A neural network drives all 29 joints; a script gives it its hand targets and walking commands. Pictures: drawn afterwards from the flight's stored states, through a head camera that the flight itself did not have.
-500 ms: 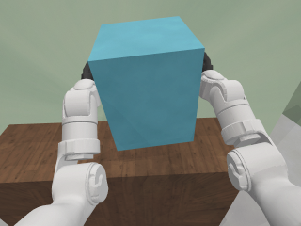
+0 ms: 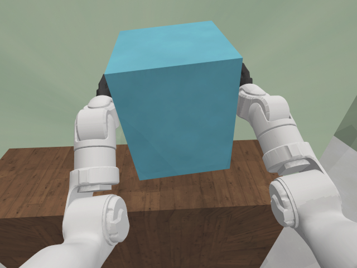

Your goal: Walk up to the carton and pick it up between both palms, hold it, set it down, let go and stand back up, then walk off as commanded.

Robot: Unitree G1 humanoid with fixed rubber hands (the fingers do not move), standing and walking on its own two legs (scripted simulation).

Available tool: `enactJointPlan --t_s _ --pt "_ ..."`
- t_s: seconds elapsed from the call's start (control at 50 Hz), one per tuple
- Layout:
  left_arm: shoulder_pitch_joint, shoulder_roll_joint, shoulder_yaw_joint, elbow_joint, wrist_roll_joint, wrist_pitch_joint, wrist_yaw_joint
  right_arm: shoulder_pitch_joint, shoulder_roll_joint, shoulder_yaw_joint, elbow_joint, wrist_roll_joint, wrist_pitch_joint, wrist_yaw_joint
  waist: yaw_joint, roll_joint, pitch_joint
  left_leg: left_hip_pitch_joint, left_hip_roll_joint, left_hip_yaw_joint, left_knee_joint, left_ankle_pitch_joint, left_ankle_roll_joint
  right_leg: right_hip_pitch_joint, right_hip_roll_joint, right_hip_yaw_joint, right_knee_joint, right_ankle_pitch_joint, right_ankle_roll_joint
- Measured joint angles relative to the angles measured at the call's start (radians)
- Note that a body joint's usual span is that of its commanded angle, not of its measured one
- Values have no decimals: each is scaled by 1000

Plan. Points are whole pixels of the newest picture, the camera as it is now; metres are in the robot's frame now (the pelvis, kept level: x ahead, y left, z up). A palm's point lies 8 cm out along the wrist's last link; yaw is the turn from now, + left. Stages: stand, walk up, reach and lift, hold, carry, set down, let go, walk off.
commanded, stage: hold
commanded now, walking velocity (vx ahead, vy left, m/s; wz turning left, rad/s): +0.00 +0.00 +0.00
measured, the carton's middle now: (175, 100) +0.38 +0.01 +0.24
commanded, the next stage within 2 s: none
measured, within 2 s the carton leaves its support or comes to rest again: neither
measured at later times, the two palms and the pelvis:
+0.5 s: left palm (105, 103) +0.37 +0.15 +0.25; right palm (243, 92) +0.37 -0.14 +0.26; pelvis +0.00 +0.00 +0.00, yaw +0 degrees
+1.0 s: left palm (106, 103) +0.37 +0.15 +0.24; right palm (242, 92) +0.37 -0.14 +0.26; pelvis +0.00 +0.00 +0.00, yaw +0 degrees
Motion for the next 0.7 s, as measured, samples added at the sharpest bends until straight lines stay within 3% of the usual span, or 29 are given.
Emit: enactJointPlan --t_s 0.26,0.7 --pt "10 -1 -9 -23 -1 4 2 13 -3 8 -25 4 2 -1 -4 4 2 5 0 -6 2 -2 -1 10 3 0 -8 2 -1" --pt "-22 10 0 30 -4 -11 -1 -13 2 -10 16 -10 -3 2 3 2 -6 -9 -2 -9 -1 7 -1 -9 3 5 -1 6 -1"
